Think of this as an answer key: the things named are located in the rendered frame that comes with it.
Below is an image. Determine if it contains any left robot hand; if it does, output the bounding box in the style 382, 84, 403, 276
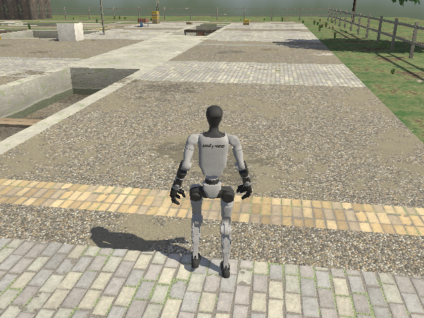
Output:
170, 188, 186, 205

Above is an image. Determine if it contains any humanoid robot head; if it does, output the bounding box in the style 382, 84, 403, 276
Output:
203, 105, 225, 138

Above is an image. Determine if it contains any right robot hand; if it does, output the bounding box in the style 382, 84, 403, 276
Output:
237, 184, 252, 199

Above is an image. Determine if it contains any right robot foot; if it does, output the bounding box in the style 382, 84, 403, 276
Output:
221, 261, 230, 278

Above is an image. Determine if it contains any robot right upper arm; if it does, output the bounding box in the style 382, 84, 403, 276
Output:
228, 134, 246, 171

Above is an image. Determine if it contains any robot right forearm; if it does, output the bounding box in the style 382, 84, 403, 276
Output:
238, 161, 251, 187

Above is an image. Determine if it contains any robot left forearm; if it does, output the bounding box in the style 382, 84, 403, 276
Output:
172, 160, 187, 190

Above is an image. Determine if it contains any robot left upper arm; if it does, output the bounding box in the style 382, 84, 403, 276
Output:
181, 134, 200, 171

